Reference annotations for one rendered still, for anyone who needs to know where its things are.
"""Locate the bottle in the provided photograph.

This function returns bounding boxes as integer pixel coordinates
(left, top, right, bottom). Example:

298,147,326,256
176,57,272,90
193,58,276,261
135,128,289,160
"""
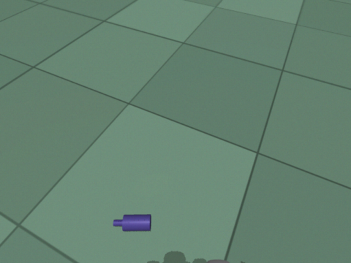
113,214,151,231

